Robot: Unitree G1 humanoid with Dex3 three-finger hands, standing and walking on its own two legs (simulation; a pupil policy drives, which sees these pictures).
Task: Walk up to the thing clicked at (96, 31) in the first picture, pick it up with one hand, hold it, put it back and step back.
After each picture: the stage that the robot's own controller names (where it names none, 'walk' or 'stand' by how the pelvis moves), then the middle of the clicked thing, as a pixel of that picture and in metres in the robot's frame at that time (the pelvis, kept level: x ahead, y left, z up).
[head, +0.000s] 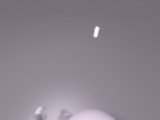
stand; (96, 32) +2.22 -0.17 -0.65
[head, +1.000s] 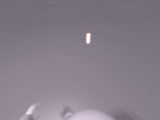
walk; (88, 38) +2.07 +0.15 -0.63
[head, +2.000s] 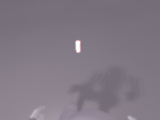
walk; (78, 46) +1.41 +0.33 -0.65
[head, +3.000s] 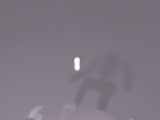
walk; (77, 64) +0.94 +0.23 -0.65
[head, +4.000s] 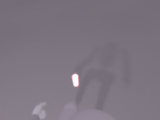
walk; (75, 80) +0.60 +0.20 -0.65
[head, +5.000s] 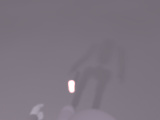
stand; (71, 86) +0.46 +0.17 -0.63
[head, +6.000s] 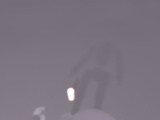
stand; (71, 94) +0.42 +0.18 -0.65
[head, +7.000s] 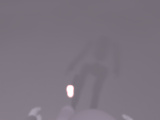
stand; (70, 91) +0.39 +0.17 -0.64
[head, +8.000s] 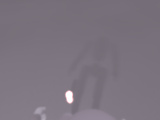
stand; (69, 97) +0.36 +0.18 -0.66
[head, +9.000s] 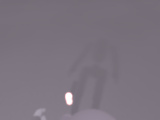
stand; (69, 99) +0.35 +0.18 -0.66
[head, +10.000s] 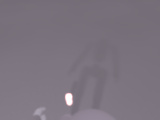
stand; (69, 99) +0.34 +0.18 -0.66
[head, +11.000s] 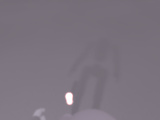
stand; (69, 99) +0.34 +0.18 -0.66
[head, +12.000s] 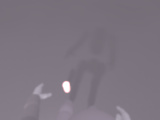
go down; (66, 87) +0.37 +0.19 -0.60
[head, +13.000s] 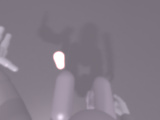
go down; (59, 61) +0.42 +0.24 -0.25
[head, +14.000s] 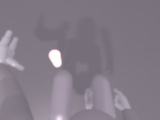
close in; (56, 59) +0.42 +0.25 -0.25
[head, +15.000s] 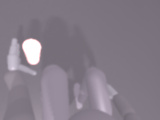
close in; (32, 54) +0.40 +0.29 -0.15
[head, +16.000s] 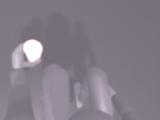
lift; (33, 53) +0.38 +0.29 -0.15
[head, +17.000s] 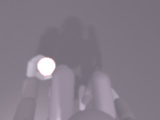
lift; (46, 69) +0.28 +0.25 -0.13
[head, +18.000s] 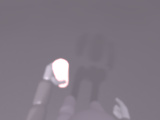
lift; (61, 75) +0.30 +0.16 +0.05
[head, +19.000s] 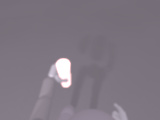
hold; (64, 75) +0.31 +0.15 +0.03
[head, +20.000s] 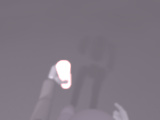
hold; (64, 76) +0.31 +0.16 +0.02
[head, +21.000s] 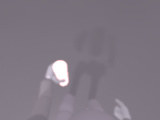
crouch; (62, 75) +0.32 +0.17 -0.03
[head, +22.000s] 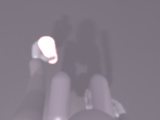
lower; (50, 52) +0.44 +0.24 -0.06
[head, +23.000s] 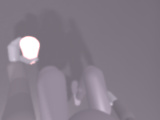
lower; (30, 53) +0.40 +0.27 -0.16
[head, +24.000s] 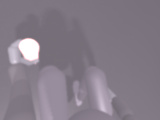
lower; (31, 54) +0.39 +0.28 -0.16
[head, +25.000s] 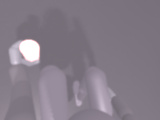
lower; (31, 55) +0.38 +0.28 -0.16
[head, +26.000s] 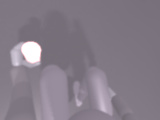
lower; (32, 56) +0.37 +0.28 -0.16
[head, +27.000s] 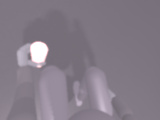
open; (38, 57) +0.38 +0.25 -0.16
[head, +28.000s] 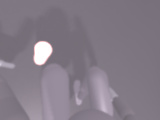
stand; (41, 55) +0.37 +0.24 -0.16
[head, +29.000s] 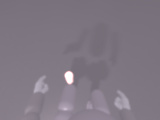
walk; (69, 78) +0.38 +0.17 -0.45
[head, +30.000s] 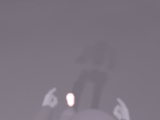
stand; (70, 100) +0.33 +0.15 -0.60
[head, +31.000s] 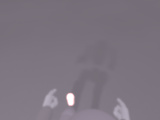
stand; (70, 99) +0.33 +0.15 -0.60
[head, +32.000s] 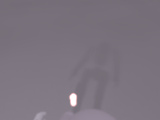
stand; (73, 100) +0.36 +0.14 -0.65
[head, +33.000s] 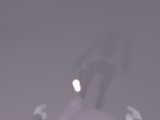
walk; (77, 86) +0.42 +0.18 -0.62
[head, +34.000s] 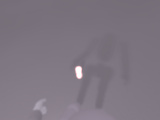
walk; (78, 72) +0.63 +0.16 -0.64
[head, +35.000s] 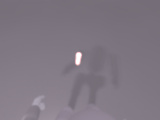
walk; (78, 59) +0.93 +0.12 -0.64
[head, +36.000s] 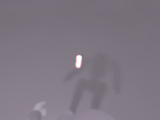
stand; (78, 61) +0.98 +0.14 -0.64
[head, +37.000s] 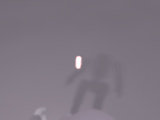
stand; (78, 62) +1.00 +0.16 -0.66
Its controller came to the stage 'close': yes
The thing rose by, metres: 0.67
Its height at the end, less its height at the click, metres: +0.00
